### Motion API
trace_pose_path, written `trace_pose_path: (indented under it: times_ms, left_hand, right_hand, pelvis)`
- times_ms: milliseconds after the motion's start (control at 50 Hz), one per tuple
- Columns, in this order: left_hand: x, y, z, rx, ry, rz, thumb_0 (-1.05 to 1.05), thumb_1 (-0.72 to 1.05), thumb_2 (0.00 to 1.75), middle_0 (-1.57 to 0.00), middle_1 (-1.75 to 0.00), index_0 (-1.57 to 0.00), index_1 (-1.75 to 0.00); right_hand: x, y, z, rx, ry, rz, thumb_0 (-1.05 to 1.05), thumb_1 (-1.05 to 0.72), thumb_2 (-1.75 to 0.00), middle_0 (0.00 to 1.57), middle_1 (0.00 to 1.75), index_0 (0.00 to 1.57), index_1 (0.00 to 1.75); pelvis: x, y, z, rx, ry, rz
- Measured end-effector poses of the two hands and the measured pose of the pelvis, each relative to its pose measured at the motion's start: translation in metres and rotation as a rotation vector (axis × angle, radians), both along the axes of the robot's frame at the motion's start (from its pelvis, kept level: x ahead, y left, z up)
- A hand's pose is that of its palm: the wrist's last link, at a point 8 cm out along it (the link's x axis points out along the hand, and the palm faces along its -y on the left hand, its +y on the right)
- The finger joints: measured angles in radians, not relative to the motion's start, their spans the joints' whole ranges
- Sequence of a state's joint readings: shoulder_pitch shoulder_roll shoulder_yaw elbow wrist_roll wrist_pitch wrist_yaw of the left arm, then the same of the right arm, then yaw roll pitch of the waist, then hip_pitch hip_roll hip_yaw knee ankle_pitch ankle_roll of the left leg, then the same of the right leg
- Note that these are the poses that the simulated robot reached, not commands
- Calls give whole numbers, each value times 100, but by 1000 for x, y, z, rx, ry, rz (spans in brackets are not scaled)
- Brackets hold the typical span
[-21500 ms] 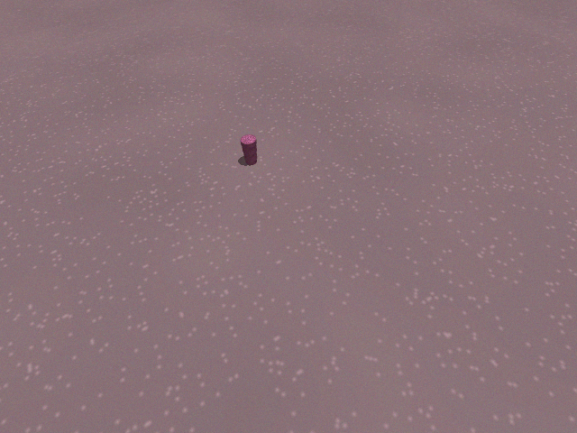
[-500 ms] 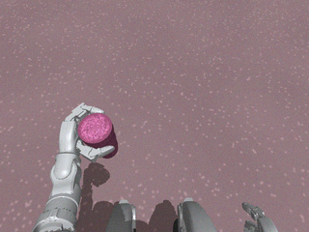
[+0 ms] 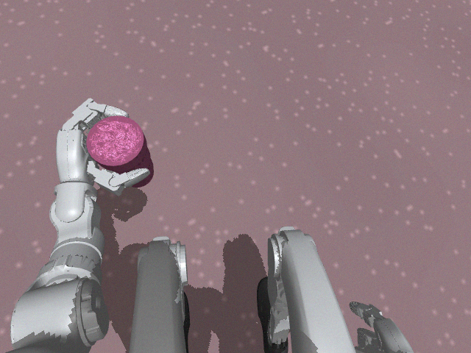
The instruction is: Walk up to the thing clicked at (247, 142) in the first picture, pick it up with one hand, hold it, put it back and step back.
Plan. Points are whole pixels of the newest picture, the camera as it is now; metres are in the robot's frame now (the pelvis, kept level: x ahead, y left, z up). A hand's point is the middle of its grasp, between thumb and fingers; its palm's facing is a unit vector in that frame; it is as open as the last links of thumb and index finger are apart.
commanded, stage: crouch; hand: left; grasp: from the side
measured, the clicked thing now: (128, 158) +0.44 +0.17 -0.07
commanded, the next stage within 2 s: lower in 0.96 s
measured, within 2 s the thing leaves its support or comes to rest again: neither
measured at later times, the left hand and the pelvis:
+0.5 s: hand (130, 160) +0.48 +0.20 -0.18, palm faces +0.06 -1.00 -0.01, open 10.9 cm; pelvis -0.02 +0.00 -0.12, yaw -4 degrees
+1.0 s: hand (137, 167) +0.49 +0.20 -0.24, palm faces +0.05 -1.00 -0.04, open 10.9 cm; pelvis -0.02 +0.01 -0.14, yaw -7 degrees
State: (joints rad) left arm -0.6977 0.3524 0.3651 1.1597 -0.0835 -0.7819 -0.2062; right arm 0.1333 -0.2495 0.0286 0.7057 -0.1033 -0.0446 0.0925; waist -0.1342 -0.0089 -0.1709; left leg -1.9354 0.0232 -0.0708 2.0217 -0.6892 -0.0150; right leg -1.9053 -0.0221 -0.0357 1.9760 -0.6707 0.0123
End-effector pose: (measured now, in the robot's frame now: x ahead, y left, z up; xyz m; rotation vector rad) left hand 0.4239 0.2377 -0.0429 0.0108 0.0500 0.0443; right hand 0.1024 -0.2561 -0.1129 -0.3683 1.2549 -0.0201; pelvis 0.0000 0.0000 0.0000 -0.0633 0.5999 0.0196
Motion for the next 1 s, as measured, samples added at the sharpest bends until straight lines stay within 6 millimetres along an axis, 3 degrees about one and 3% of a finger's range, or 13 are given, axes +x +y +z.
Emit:
trace_pose_path:
  times_ms: [140, 360, 620, 1000]
  left_hand:
    - [-1, 5, -55, 15, -13, 38, -1, -59, 103, -75, -112, -73, -114]
    - [21, 10, -100, 17, -16, 36, -1, -60, 103, -76, -111, -74, -113]
    - [28, 11, -158, 5, 16, 15, -1, -59, 102, -76, -110, -74, -112]
    - [38, 11, -194, 28, 17, 8, -1, -58, 102, -76, -111, -74, -112]
  right_hand:
    - [-23, -11, -45, -31, 49, 2, 0, -93, -92, 20, 30, 20, 30]
    - [-51, -17, -87, -65, 112, 6, 0, -93, -92, 20, 30, 20, 30]
    - [-62, -16, -101, -110, 187, 48, 0, -93, -91, 20, 30, 20, 30]
    - [-60, -14, -104, -150, 240, 122, 0, -93, -91, 20, 30, 20, 30]
  pelvis:
    - [-13, -3, -50, -3, -23, -6]
    - [-19, -3, -100, -23, -69, -22]
    - [-17, 2, -128, -66, -96, -39]
    - [-17, 7, -143, -114, -141, -57]
